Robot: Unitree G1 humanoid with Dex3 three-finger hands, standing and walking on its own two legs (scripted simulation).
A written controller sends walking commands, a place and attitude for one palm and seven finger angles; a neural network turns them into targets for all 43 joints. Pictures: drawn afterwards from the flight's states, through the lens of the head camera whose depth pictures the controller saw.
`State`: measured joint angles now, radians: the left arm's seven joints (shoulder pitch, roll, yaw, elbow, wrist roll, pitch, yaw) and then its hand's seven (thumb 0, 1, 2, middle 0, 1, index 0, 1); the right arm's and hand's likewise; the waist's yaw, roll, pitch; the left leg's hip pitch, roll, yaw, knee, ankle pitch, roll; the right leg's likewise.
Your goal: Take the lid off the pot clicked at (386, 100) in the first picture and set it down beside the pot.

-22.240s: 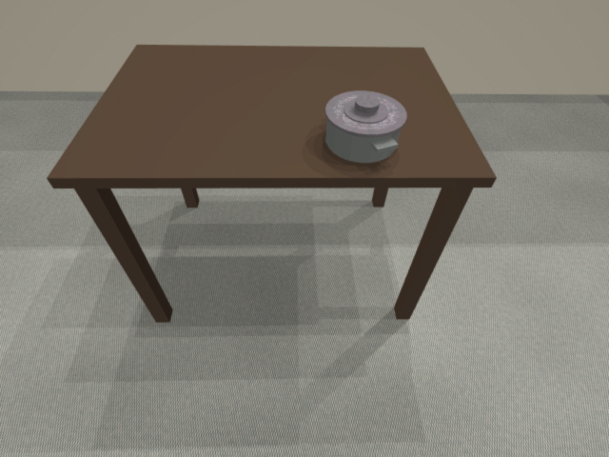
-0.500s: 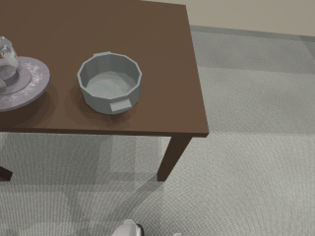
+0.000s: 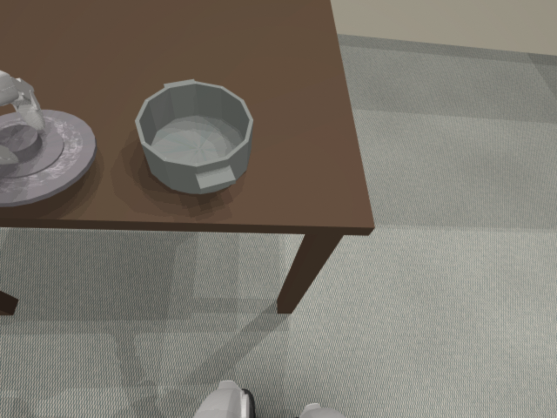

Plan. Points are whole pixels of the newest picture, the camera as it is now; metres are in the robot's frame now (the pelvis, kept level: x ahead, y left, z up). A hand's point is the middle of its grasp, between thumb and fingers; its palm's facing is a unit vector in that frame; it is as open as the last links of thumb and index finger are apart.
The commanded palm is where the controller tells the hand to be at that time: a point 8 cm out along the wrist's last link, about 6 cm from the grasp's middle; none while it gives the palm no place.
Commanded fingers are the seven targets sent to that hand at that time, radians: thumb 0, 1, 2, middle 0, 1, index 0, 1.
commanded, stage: lower the lid onto the table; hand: left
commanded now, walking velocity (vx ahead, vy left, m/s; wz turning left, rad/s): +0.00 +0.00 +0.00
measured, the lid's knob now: (17, 141) +0.49 +0.35 +0.05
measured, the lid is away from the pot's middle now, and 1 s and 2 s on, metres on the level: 0.24 0.26 0.26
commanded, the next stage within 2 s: open the fingers wide in 0.50 s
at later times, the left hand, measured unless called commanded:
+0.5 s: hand (7, 148) +0.47 +0.35 +0.06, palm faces -0.48 -0.13 -0.87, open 8.7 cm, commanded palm +0.58 +0.35 +0.13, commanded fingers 0.00 0.60 0.99 -0.82 -1.13 -0.68 -1.07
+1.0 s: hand out of the picture +0.43 +0.36 +0.06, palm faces -0.43 -0.11 -0.90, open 8.4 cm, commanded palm +0.49 +0.34 +0.13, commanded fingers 0.00 0.28 0.81 -0.57 -0.99 -0.51 -0.96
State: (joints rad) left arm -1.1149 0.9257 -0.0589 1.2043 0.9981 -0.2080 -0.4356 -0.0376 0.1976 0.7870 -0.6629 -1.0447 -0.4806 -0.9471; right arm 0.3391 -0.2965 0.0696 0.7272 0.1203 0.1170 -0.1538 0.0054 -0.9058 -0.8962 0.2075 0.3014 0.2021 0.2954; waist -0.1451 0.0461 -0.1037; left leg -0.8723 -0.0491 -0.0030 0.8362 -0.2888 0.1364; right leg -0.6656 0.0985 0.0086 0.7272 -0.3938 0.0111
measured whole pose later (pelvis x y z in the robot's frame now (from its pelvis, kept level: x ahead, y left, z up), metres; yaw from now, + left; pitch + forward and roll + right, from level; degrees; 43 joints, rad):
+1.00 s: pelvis -0.02 +0.01 -0.01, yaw +2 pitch +17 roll -8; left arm -1.05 0.81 -0.09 1.13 1.01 -0.13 -0.32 -0.01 0.27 0.79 -0.63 -1.03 -0.47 -0.95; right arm 0.34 -0.29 0.04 0.69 0.09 0.15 -0.11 0.00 -0.91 -0.90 0.21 0.30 0.20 0.30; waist -0.11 0.05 -0.08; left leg -0.89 -0.07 -0.02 0.86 -0.26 0.14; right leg -0.68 0.08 -0.03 0.77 -0.40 -0.02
